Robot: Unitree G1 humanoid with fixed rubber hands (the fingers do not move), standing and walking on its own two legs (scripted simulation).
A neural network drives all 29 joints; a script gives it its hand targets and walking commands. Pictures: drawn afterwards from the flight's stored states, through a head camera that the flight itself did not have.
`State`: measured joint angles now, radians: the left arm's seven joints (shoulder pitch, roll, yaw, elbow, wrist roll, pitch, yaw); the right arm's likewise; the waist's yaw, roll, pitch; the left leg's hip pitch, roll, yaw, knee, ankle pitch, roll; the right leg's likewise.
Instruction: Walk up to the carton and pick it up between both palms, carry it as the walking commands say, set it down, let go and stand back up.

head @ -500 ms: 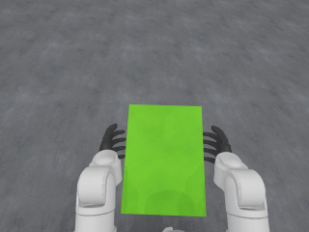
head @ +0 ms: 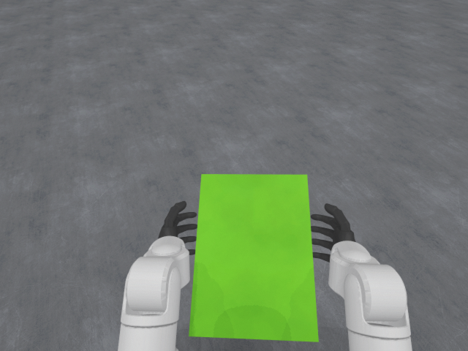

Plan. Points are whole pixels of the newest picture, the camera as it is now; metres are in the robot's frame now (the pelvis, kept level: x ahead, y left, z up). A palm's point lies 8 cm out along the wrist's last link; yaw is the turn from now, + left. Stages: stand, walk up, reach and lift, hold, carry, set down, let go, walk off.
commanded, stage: carry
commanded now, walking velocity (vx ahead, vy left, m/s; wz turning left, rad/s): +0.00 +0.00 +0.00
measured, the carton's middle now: (253, 254) +0.31 -0.02 -0.01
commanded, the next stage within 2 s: none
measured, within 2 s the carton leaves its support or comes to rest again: neither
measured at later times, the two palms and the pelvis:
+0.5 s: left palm (200, 264) +0.23 +0.07 +0.12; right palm (394, 270) +0.21 -0.20 +0.11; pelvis -0.04 -0.05 +0.01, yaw -2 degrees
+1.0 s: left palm (184, 292) +0.21 +0.09 +0.09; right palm (373, 289) +0.20 -0.17 +0.08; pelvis -0.07 -0.04 +0.00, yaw -1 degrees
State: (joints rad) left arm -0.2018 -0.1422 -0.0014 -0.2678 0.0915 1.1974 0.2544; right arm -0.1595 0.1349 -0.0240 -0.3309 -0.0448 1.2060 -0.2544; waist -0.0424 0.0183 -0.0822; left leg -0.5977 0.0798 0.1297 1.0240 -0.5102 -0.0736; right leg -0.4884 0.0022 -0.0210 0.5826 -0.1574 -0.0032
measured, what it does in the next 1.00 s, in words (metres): steps on the spot: left foot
